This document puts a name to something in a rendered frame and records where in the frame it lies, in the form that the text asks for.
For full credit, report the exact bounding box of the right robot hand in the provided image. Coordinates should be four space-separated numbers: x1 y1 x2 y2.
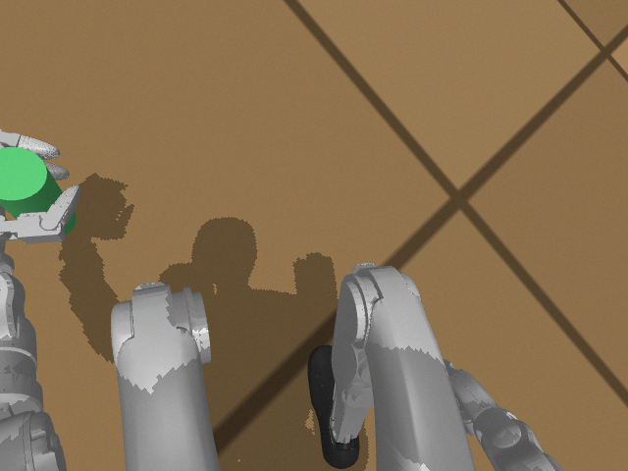
444 359 498 436

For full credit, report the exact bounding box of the left robot arm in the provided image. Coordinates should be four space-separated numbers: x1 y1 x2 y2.
0 251 67 471

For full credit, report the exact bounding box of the right robot foot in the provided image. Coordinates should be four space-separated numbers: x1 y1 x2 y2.
308 345 359 469

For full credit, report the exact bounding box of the right robot arm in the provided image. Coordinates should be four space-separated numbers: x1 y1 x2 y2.
473 407 564 471

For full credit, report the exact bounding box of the can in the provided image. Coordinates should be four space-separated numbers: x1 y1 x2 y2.
0 147 77 235

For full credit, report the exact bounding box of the left robot hand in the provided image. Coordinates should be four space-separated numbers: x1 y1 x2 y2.
0 130 81 252

